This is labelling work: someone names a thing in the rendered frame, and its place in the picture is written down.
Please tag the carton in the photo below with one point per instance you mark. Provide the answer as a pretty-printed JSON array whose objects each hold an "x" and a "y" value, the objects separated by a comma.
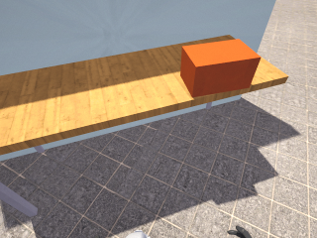
[{"x": 218, "y": 67}]

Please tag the right robot hand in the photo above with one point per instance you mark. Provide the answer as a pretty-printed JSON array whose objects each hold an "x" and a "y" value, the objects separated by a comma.
[{"x": 240, "y": 232}]

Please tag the table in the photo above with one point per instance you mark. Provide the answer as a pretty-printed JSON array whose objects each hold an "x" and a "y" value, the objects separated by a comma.
[{"x": 49, "y": 104}]

